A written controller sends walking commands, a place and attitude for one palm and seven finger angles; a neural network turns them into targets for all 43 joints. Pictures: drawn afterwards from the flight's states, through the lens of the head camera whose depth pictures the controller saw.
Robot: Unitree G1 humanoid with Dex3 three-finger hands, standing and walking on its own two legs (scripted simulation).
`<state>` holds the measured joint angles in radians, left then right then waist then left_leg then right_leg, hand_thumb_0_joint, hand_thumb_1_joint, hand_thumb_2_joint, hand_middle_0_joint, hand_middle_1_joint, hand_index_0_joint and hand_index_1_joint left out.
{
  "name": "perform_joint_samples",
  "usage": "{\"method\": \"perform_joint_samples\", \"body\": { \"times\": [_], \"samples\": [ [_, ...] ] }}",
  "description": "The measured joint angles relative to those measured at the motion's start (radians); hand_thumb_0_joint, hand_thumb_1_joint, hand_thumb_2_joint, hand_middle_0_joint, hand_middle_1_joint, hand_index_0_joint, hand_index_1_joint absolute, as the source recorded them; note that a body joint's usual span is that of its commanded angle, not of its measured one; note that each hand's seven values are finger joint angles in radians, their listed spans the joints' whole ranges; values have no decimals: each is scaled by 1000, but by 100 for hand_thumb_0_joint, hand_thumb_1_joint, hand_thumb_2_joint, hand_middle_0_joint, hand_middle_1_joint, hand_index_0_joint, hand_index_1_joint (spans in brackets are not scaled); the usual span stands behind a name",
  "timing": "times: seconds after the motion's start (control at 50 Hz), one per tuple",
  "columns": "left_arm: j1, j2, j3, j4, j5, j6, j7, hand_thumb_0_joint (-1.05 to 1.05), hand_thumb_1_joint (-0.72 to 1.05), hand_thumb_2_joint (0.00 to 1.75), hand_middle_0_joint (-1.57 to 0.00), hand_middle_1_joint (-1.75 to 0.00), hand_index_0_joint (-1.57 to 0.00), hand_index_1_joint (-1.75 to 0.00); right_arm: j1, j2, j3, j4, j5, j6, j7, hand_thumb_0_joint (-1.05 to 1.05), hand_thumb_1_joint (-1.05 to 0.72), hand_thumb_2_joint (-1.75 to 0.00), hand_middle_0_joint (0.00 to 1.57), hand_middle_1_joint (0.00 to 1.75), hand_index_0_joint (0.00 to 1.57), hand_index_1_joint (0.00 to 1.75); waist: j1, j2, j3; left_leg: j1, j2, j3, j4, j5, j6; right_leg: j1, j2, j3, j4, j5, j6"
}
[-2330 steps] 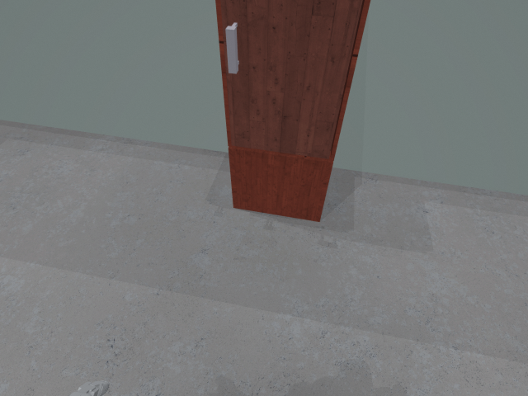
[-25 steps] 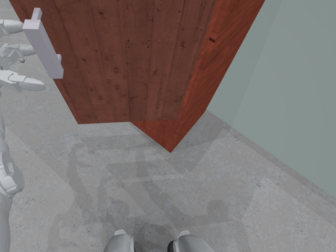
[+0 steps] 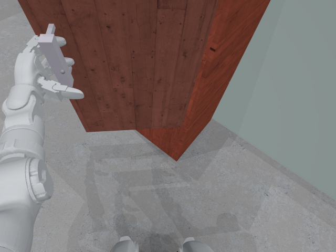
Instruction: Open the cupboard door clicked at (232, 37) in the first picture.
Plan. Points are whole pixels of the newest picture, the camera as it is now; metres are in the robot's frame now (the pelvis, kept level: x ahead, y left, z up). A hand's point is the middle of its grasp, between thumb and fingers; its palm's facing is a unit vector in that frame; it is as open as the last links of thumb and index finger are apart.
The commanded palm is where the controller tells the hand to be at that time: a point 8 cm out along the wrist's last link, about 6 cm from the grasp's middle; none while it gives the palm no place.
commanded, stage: slide the fingers in behind the handle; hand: left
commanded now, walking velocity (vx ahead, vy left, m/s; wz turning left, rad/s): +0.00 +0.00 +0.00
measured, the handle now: (59, 57) +0.55 +0.22 +0.11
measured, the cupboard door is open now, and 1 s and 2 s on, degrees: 45 44 50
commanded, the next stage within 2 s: close the thumb around the handle in 0.74 s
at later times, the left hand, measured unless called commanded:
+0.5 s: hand (66, 72) +0.50 +0.20 +0.11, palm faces +0.05 -1.00 +0.00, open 14.0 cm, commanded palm +0.48 +0.23 +0.11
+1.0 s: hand (67, 69) +0.51 +0.20 +0.11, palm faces +0.05 -1.00 +0.00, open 13.3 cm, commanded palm +0.49 +0.23 +0.11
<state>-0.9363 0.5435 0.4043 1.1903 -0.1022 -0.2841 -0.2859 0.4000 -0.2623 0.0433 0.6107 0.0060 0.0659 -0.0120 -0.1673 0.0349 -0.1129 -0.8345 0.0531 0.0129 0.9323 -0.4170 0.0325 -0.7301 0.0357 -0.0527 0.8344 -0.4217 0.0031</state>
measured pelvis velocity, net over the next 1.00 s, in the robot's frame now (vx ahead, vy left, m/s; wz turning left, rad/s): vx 0.00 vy -0.01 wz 0.01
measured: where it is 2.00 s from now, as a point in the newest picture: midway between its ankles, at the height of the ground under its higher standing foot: outside the picture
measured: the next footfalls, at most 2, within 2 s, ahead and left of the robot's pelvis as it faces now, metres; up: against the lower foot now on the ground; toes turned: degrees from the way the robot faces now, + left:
none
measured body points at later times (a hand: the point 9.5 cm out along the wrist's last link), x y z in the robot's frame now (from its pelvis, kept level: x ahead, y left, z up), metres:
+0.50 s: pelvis -0.02 -0.01 +0.00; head +0.09 +0.01 +0.43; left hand +0.49 +0.25 +0.12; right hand -0.02 -0.29 -0.11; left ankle +0.01 +0.09 -0.69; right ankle -0.02 -0.13 -0.69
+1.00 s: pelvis +0.00 -0.01 +0.00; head +0.11 +0.01 +0.44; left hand +0.50 +0.25 +0.11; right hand -0.01 -0.27 -0.11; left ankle +0.01 +0.09 -0.69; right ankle -0.02 -0.13 -0.69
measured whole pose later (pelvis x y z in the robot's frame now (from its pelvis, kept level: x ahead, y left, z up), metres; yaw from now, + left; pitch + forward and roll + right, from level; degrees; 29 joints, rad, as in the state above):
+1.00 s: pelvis +0.00 -0.01 +0.00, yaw +0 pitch +19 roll -4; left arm -0.96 0.53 0.37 1.20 -0.11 -0.31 -0.23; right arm 0.44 -0.26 0.03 0.65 0.00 0.05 -0.01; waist -0.16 0.04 -0.11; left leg -0.85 0.05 0.00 0.93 -0.41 0.02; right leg -0.75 0.04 -0.06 0.84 -0.42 -0.01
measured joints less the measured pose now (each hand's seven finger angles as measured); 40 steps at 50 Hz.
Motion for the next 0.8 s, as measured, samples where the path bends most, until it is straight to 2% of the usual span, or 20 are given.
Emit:
{"method": "perform_joint_samples", "body": {
  "times": [0.1,0.18,0.32,0.44,0.58,0.8],
  "samples": [
    [14,14,32,0,14,-26,23,-1,-50,30,-30,-120,-30,-120,9,2,4,-7,2,1,1,0,-91,-90,20,30,21,30,-6,-2,8,4,6,10,-1,4,-3,-7,5,11,11,2,-4],
    [20,23,18,-7,7,-40,18,-1,-50,30,-30,-120,-30,-120,27,-1,0,4,6,4,-1,0,-91,-90,20,30,21,30,-1,-2,11,5,8,6,-3,9,-8,-5,7,7,11,4,-9],
    [-7,5,-25,15,-18,-23,13,-1,-50,30,-29,-120,-30,-120,40,-12,-8,35,8,-1,-8,0,-91,-90,20,30,21,30,3,-3,14,7,5,-9,-9,20,-13,2,6,-8,5,9,-14],
    [-37,12,-32,37,-6,-28,45,-1,-50,30,-28,-120,-30,-120,34,-20,-12,38,3,-18,-8,0,-91,-90,20,30,21,30,-4,-5,20,-11,3,-16,-5,27,-16,-15,5,-15,13,12,-18],
    [-71,34,-32,58,6,-28,43,-1,-50,30,-28,-120,-29,-120,25,-21,-8,37,2,-32,-9,0,-91,-90,20,30,21,30,-15,-7,25,-38,4,-20,2,30,-18,-41,6,-18,21,14,-20],
    [-56,23,-22,44,3,-26,40,-1,-50,30,-29,-120,-30,-121,39,-9,-4,40,-1,-25,-3,0,-91,-90,20,30,21,30,-9,-1,14,-33,4,-15,0,18,-15,-36,6,-13,14,6,-16]
  ]
}}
